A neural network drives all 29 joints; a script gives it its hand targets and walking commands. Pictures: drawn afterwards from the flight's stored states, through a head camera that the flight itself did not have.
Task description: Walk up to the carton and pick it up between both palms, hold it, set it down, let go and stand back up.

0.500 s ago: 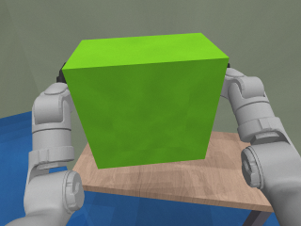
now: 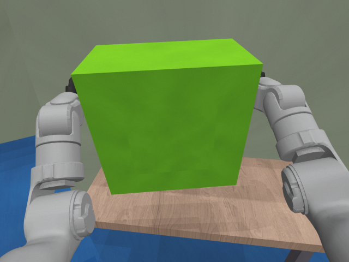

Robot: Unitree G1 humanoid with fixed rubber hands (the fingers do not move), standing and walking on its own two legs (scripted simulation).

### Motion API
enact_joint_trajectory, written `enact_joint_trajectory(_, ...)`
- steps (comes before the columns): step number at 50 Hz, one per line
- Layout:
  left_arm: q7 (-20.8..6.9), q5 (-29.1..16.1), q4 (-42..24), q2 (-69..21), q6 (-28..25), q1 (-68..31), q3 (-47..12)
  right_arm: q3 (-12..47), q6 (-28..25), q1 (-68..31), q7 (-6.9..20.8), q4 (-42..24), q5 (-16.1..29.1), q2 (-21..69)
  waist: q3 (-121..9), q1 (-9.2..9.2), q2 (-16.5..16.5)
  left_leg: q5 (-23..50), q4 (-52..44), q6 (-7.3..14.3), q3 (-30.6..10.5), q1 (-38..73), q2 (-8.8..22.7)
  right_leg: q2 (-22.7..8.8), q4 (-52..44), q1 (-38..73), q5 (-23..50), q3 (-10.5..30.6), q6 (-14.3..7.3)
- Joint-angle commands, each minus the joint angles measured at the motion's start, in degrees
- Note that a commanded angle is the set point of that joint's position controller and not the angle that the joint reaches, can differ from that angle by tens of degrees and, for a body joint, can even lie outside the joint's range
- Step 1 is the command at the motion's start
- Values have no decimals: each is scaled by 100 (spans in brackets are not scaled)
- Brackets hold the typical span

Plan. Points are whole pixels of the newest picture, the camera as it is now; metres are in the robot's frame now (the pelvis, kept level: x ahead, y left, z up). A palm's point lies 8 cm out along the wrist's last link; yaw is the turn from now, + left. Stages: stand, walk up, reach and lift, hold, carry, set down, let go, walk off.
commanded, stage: hold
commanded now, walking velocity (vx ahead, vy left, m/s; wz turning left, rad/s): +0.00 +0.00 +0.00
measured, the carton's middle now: (169, 118) +0.35 +0.00 +0.24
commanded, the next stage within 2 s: none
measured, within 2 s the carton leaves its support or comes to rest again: neither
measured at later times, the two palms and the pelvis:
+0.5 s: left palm (77, 103) +0.37 +0.19 +0.28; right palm (255, 90) +0.36 -0.20 +0.30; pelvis +0.00 +0.00 +0.00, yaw +0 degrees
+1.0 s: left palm (73, 110) +0.37 +0.21 +0.27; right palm (244, 92) +0.38 -0.18 +0.29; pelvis +0.01 +0.01 +0.00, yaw +1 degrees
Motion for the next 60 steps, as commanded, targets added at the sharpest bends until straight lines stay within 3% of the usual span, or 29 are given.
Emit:
enact_joint_trajectory(1,-927,-1012,-1126,-2976,-443,-4169,-1872,728,-217,-3976,875,-2200,948,3399,-1602,-114,164,1017,-66,38,248,396,-295,33,37,655,1263,42,44)
enact_joint_trajectory(15,-814,-1073,-1479,-3129,-380,-4074,-2002,797,-194,-3843,970,-2384,941,3312,-1652,-70,314,1214,-67,-72,186,435,-230,124,57,652,1183,15,-37)
enact_joint_trajectory(31,-820,-1023,-1196,-3088,-408,-4174,-1925,770,-209,-3985,988,-2166,898,3418,-1617,-26,181,884,-123,24,220,338,-247,80,18,549,994,49,1)
enact_joint_trajectory(32,-788,-793,-720,-3130,-332,-3709,-1804,851,-205,-3817,996,-1966,819,3398,-875,82,248,588,-205,88,211,143,-259,40,-24,484,655,32,33)
enact_joint_trajectory(33,-798,-737,-725,-3042,-354,-3758,-1651,900,-229,-3985,1013,-2124,857,3373,-993,188,68,494,-229,163,254,53,-269,21,-44,655,493,47,81)
enact_joint_trajectory(34,-792,-862,-814,-3113,-382,-3902,-1753,788,-248,-3979,1032,-2053,823,3332,-1117,41,247,268,-267,187,232,15,-232,0,-52,633,324,84,51)
enact_joint_trajectory(35,-805,-862,-736,-3010,-427,-3933,-1640,981,-274,-4168,1048,-2192,879,3596,-1136,255,-126,336,-258,266,268,-125,-245,24,-36,627,356,75,92)
enact_joint_trajectory(36,-775,-923,-907,-2973,-489,-4146,-1671,916,-277,-4279,1031,-2217,825,3638,-1380,213,-257,280,-188,267,281,-51,-312,17,-18,563,333,38,108)
enact_joint_trajectory(38,-678,-1020,-1091,-3130,-542,-4301,-1922,783,-317,-4137,1029,-2121,761,3691,-1509,34,23,361,-181,234,271,80,-309,0,9,478,388,42,96)
enact_joint_trajectory(40,-654,-1055,-1157,-3107,-500,-4175,-1925,906,-323,-4092,1015,-2186,850,3665,-1645,68,-53,661,-73,168,285,327,-312,-9,-18,471,668,61,91)
enact_joint_trajectory(41,-640,-1053,-1309,-3222,-484,-4157,-2014,848,-309,-3955,999,-2193,812,3619,-1661,-12,42,819,-73,186,237,366,-287,42,52,536,821,42,84)
enact_joint_trajectory(42,-626,-1140,-1519,-3353,-462,-4254,-2144,861,-369,-4080,999,-2464,839,3616,-1920,-37,240,995,-41,66,192,440,-286,99,102,633,1013,-9,68)
enact_joint_trajectory(45,-664,-1162,-1755,-3277,-390,-3650,-2193,944,-313,-3645,903,-2883,847,3407,-2077,-207,154,1763,181,-15,180,844,-343,81,121,797,1966,5,117)
enact_joint_trajectory(49,-743,-883,-1690,-3263,-231,-3417,-2080,839,-242,-3312,910,-2472,822,3174,-1213,-145,453,1471,-7,-84,180,536,-313,46,58,715,1516,-25,43)
enact_joint_trajectory(53,-671,-1161,-2620,-3403,-246,-3666,-2534,916,-337,-3431,960,-3163,955,3213,-2070,-266,684,2089,204,-255,191,924,-291,213,199,968,1730,-108,-13)
enact_joint_trajectory(55,-616,-1114,-2547,-3419,-235,-3580,-2443,967,-332,-3496,981,-3400,881,3220,-1929,-190,432,2045,204,-237,189,892,-299,240,139,851,1722,-126,18)
enact_joint_trajectory(56,-617,-899,-2194,-3186,-216,-3499,-2215,955,-275,-3387,993,-3041,785,3231,-1501,-111,275,1812,124,-176,255,720,-334,200,124,679,1560,-93,64)
enact_joint_trajectory(58,-596,-1004,-2446,-3491,-204,-3468,-2405,971,-349,-3368,1039,-3225,747,3238,-1749,-152,311,1767,65,-166,193,758,-281,217,177,783,1510,-130,35)
enact_joint_trajectory(59,-574,-993,-2531,-3465,-226,-3568,-2430,1046,-385,-3524,1048,-3342,796,3373,-1944,-63,226,1760,62,-120,187,863,-252,222,179,786,1508,-103,14)
enact_joint_trajectory(60,-574,-927,-2403,-3391,-207,-3393,-2374,1012,-359,-3232,1065,-3129,803,3260,-1714,-65,362,1839,100,-164,242,762,-274,199,164,791,1565,-98,22)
